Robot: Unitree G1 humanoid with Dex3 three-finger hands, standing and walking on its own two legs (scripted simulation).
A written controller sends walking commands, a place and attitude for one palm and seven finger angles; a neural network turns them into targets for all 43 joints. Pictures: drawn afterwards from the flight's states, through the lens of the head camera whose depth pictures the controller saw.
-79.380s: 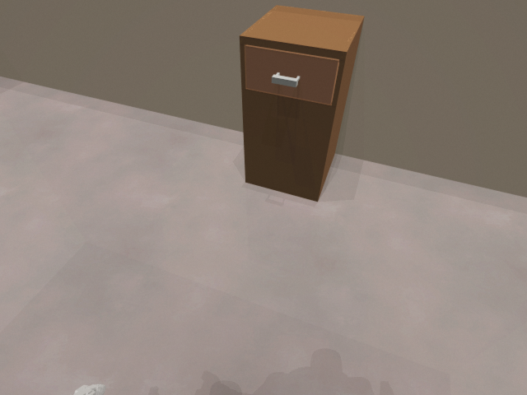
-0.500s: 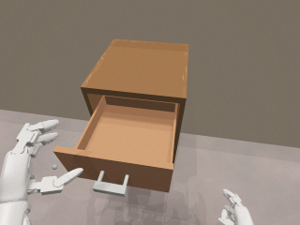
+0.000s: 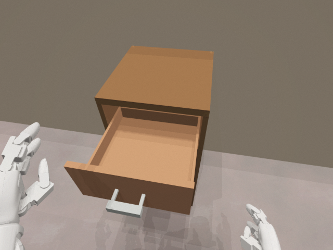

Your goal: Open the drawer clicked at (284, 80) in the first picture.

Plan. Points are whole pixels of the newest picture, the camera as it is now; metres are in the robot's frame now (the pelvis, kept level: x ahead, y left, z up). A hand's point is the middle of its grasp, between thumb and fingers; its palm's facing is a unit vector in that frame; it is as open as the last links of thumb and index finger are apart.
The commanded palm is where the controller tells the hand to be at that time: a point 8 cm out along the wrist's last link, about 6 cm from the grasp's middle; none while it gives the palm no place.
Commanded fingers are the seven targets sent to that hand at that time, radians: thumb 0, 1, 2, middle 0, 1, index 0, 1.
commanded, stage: draw the hand back to the body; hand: left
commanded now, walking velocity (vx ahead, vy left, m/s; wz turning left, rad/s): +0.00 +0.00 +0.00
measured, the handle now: (127, 201) +0.27 +0.16 -0.10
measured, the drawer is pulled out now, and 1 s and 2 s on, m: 0.28 0.28 0.28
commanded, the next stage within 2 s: step back with the hand held close in 0.02 s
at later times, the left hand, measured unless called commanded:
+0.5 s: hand (54, 190) +0.18 +0.23 +0.14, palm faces +0.27 -0.85 -0.46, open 7.4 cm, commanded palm +0.11 +0.28 +0.18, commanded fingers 0.00 0.90 0.90 -0.20 -0.30 -0.20 -0.30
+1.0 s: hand (5, 246) +0.08 +0.24 +0.16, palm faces +0.43 -0.81 -0.39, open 7.4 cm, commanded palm +0.02 +0.29 +0.18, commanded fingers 0.00 0.90 0.90 -0.20 -0.30 -0.20 -0.30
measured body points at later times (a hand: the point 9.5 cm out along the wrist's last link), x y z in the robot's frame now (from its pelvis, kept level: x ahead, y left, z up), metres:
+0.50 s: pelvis -0.03 +0.00 -0.01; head +0.00 +0.02 +0.44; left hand +0.16 +0.27 +0.17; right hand +0.13 -0.25 -0.07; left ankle -0.04 +0.11 -0.74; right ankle -0.01 -0.11 -0.74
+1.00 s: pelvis -0.12 +0.01 -0.02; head -0.12 +0.02 +0.43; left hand +0.05 +0.28 +0.18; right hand +0.04 -0.23 -0.09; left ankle -0.04 +0.11 -0.74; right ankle -0.01 -0.11 -0.73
